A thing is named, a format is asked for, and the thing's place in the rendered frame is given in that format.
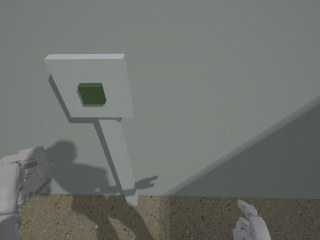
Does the button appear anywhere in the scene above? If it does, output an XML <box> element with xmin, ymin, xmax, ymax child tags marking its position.
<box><xmin>77</xmin><ymin>83</ymin><xmax>106</xmax><ymax>105</ymax></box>

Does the robot left forearm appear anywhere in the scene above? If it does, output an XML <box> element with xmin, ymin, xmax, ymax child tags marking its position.
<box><xmin>0</xmin><ymin>213</ymin><xmax>23</xmax><ymax>240</ymax></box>

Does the robot right hand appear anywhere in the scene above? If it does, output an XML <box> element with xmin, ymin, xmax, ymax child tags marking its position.
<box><xmin>232</xmin><ymin>199</ymin><xmax>271</xmax><ymax>240</ymax></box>

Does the robot left hand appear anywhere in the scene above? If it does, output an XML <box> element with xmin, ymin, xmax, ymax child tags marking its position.
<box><xmin>0</xmin><ymin>146</ymin><xmax>51</xmax><ymax>214</ymax></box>

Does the panel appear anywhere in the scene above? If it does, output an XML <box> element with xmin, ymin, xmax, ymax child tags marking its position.
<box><xmin>44</xmin><ymin>53</ymin><xmax>138</xmax><ymax>206</ymax></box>

